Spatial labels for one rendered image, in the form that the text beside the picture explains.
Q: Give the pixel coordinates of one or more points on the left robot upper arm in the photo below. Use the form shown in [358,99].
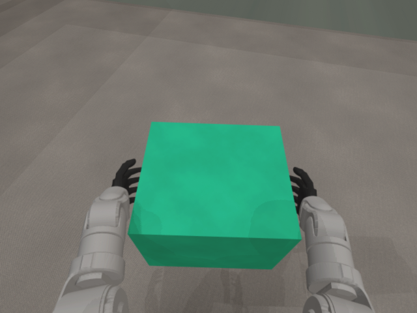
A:
[109,298]

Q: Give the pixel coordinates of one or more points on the left robot hand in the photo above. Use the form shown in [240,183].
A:
[121,178]

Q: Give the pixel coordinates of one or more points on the robot right forearm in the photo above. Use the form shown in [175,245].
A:
[330,263]

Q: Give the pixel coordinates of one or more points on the robot left forearm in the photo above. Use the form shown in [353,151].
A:
[99,261]

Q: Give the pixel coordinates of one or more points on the right robot hand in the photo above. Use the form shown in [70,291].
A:
[305,187]

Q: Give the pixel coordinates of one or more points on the right robot upper arm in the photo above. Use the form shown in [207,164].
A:
[325,303]

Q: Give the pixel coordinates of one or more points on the carton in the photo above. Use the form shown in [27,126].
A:
[214,195]

